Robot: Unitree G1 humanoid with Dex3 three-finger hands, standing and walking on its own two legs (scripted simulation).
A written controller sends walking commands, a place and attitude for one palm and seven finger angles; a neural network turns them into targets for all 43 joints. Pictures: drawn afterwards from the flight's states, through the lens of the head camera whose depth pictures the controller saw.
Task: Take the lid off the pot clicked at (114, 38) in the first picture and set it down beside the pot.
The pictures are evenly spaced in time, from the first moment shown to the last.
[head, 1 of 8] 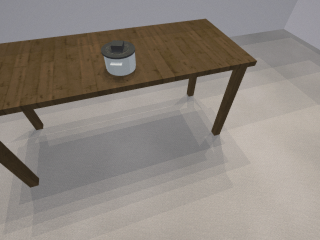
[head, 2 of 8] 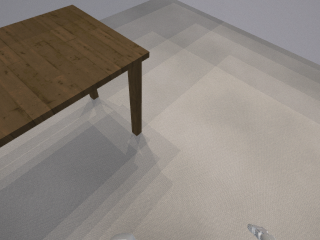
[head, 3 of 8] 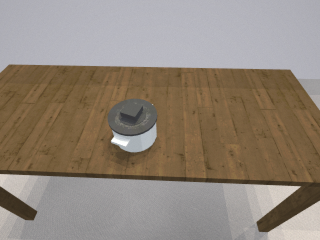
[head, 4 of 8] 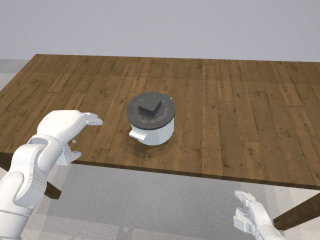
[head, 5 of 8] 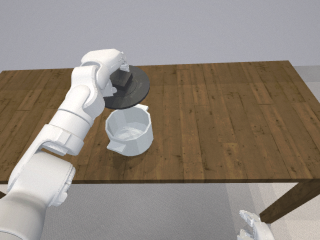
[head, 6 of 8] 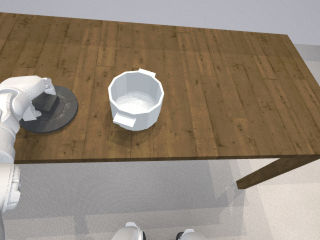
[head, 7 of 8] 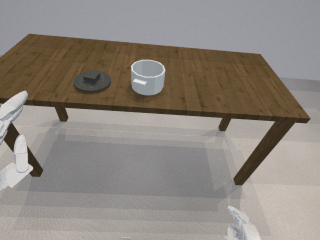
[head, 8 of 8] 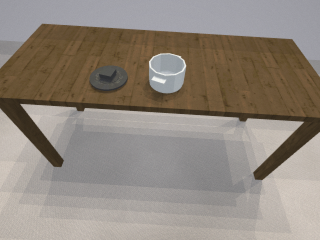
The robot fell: no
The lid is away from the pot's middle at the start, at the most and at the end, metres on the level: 0.00 0.25 0.25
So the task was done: yes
